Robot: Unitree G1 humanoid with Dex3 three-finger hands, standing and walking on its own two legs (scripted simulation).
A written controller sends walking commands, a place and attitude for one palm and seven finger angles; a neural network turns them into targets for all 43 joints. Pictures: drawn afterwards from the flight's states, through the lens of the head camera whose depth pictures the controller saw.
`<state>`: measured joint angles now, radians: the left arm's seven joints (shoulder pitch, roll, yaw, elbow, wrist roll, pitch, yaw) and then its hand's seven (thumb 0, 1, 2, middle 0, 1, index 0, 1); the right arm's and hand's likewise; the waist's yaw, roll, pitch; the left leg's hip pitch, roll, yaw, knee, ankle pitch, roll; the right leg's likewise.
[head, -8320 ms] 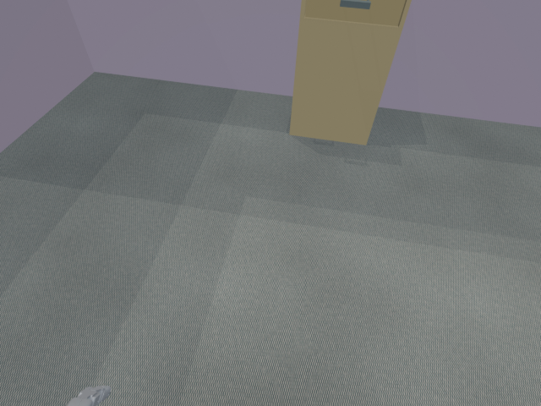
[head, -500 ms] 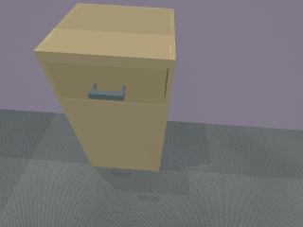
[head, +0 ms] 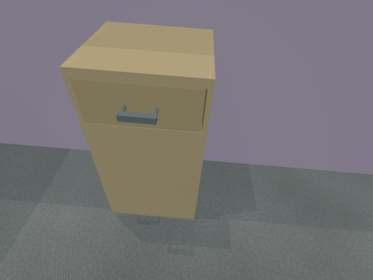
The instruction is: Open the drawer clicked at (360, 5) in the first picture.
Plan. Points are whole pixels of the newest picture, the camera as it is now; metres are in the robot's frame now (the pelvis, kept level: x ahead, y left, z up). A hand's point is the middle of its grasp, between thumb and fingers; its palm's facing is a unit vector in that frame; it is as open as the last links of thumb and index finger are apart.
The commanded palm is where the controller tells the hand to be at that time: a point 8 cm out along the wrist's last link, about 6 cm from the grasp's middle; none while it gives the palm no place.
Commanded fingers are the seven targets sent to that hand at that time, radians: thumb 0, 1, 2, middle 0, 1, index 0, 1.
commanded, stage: look again from close up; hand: left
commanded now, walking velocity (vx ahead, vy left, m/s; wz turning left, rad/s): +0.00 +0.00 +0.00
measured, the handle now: (138, 113) +0.62 +0.20 +0.01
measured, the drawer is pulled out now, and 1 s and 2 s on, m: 0.00 0.00 0.00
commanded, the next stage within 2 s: shuffle to correct the standing spot in 0.12 s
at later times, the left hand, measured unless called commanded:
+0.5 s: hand out of the picture -0.06 +0.17 -0.17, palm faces +0.06 -0.99 -0.16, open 7.3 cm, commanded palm none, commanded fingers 0.00 0.90 0.90 -0.20 -0.30 -0.20 -0.30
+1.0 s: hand out of the picture +0.08 +0.19 -0.17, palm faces +0.03 -0.99 -0.13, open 7.3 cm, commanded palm none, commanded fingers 0.00 0.90 0.90 -0.20 -0.30 -0.20 -0.30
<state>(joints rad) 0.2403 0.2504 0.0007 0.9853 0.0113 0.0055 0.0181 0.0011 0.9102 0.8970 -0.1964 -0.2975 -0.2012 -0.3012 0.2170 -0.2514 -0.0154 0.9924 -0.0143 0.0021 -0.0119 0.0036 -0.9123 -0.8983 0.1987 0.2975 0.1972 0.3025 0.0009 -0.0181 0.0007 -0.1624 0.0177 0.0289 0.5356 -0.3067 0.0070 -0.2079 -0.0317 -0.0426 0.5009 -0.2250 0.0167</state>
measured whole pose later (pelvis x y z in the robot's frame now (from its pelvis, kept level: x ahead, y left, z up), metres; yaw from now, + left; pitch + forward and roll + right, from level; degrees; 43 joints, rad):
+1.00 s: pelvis +0.08 +0.02 +0.01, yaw -2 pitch -1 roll +0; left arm 0.35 0.13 0.05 1.06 0.03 0.00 0.00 0.01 0.92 0.90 -0.20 -0.30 -0.20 -0.30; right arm 0.36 -0.11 -0.02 1.07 -0.02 -0.07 -0.02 0.00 -0.92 -0.90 0.20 0.30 0.20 0.30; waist -0.01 -0.02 -0.01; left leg -0.14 0.03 0.16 0.43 -0.28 0.04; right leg -0.47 -0.07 -0.07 0.96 -0.30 -0.01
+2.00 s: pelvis +0.08 +0.00 +0.01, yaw -1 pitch -3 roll +0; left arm 0.34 0.10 -0.01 1.13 0.01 -0.01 0.03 0.00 0.91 0.90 -0.19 -0.30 -0.20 -0.30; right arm 0.30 -0.13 0.00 1.17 0.00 0.02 -0.02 0.00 -0.92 -0.90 0.20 0.30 0.20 0.30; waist -0.01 0.01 0.02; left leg -0.17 0.04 0.09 0.42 -0.21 -0.01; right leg -0.11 0.01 -0.06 0.42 -0.26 -0.03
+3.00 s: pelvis +0.07 +0.03 +0.00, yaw -1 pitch -3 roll -1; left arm 0.32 0.17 -0.01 1.03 0.01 0.00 0.04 0.00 0.92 0.90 -0.20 -0.30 -0.20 -0.30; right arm 0.26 -0.17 0.01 1.06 -0.01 0.00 -0.01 0.00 -0.93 -0.90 0.20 0.30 0.20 0.30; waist 0.00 -0.02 0.02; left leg -0.22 0.01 0.10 0.50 -0.23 0.05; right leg -0.14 -0.03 -0.05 0.46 -0.26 0.02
